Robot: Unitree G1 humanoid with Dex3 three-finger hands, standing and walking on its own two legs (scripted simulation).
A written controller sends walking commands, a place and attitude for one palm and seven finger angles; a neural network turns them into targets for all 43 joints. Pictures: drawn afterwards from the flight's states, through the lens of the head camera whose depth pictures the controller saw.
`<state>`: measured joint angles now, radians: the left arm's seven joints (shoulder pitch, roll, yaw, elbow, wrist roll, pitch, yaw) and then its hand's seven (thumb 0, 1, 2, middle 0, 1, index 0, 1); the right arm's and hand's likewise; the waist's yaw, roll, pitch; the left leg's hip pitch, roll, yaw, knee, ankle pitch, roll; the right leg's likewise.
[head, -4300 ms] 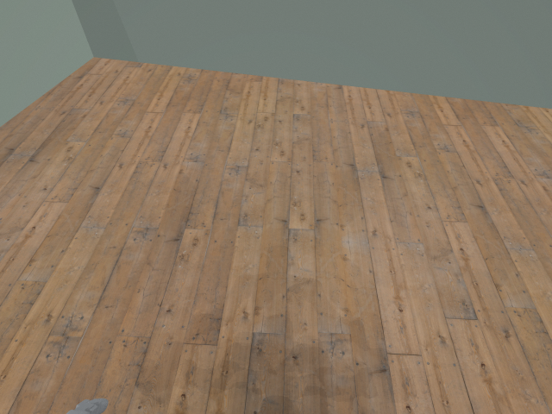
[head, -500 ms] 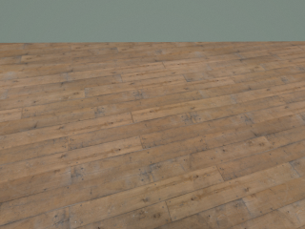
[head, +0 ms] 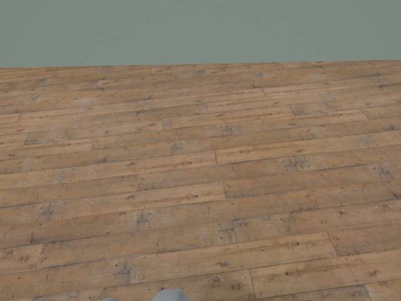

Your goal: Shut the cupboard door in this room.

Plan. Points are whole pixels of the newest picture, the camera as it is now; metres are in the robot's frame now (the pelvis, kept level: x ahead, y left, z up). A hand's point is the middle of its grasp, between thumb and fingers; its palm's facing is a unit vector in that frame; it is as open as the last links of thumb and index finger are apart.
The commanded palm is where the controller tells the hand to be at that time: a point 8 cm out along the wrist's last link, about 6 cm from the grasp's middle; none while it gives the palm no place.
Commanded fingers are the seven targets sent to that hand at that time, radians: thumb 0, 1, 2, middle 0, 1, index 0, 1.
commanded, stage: turn or walk to find it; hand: left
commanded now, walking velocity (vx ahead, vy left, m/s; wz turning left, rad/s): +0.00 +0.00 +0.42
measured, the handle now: out of the picture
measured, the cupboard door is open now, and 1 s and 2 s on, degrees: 87 87 87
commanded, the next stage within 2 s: none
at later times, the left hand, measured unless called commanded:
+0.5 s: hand out of the picture +0.01 +0.27 -0.17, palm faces +0.24 -0.94 -0.25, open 7.4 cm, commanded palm none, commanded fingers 0.00 0.90 0.90 -0.20 -0.30 -0.20 -0.30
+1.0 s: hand out of the picture -0.06 +0.22 -0.16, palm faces +0.44 -0.86 -0.25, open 7.4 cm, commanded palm none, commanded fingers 0.00 0.90 0.90 -0.20 -0.30 -0.20 -0.30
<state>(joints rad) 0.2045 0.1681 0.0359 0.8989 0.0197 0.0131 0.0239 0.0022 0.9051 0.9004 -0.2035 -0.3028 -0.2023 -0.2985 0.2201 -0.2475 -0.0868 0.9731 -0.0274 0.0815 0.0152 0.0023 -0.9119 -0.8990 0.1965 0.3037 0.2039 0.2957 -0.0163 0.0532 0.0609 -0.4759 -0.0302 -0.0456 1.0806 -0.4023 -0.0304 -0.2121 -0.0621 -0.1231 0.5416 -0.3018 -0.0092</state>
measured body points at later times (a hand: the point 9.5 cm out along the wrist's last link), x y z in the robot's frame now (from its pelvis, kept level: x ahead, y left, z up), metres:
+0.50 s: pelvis -0.01 +0.05 +0.01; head +0.02 +0.07 +0.45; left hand -0.01 +0.32 -0.15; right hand +0.11 -0.18 -0.13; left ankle -0.03 +0.15 -0.73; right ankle -0.01 -0.10 -0.67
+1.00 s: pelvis -0.03 +0.02 +0.00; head +0.00 +0.02 +0.45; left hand -0.08 +0.26 -0.14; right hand +0.13 -0.20 -0.15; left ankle -0.10 +0.14 -0.69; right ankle +0.01 -0.09 -0.73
